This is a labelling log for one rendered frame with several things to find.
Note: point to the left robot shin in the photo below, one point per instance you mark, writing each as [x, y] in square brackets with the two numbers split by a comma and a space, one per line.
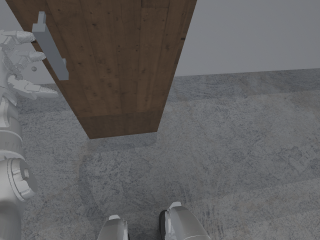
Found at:
[114, 217]

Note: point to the left robot forearm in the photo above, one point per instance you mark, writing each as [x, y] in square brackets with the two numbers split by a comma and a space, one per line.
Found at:
[11, 137]

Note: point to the left robot hand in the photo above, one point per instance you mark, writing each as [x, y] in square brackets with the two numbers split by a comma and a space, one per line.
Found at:
[17, 63]

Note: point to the cupboard door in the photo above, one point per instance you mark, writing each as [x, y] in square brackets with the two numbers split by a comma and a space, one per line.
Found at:
[119, 53]

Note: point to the robot left upper arm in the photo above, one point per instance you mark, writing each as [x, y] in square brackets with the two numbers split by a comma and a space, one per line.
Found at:
[17, 185]

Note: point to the handle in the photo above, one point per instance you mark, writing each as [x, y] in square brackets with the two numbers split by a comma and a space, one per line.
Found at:
[49, 48]

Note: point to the robot right thigh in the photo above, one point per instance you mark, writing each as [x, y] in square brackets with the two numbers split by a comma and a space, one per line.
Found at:
[181, 222]

